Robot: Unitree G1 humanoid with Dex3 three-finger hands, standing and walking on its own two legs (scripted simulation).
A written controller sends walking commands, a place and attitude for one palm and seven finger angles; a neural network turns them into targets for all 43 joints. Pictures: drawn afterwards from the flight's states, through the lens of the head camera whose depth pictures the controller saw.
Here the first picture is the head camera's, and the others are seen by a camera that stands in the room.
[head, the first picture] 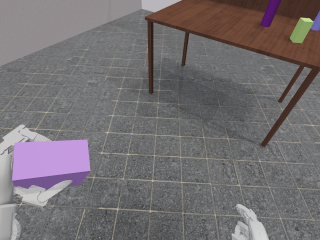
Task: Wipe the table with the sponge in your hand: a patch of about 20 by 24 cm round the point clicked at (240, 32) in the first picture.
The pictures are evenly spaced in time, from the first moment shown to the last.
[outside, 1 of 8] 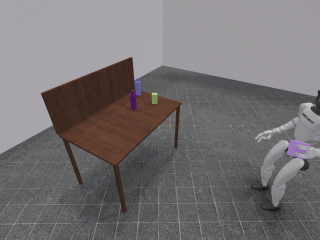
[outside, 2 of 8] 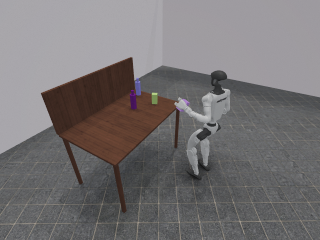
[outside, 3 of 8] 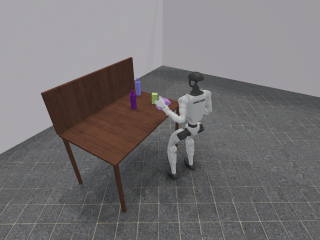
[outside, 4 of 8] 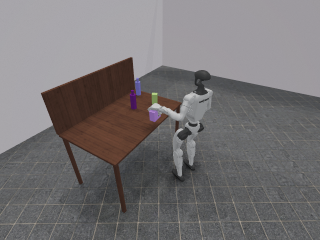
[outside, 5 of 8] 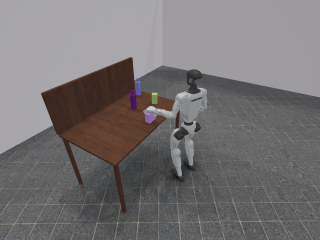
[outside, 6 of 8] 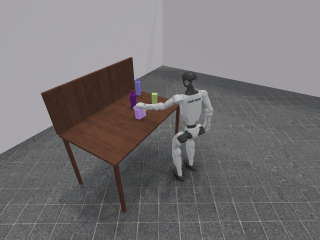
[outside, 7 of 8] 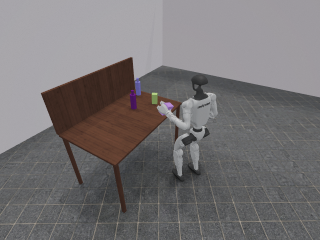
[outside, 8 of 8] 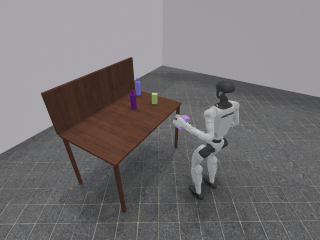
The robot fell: no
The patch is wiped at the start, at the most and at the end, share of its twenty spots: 0.00 1.00 1.00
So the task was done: yes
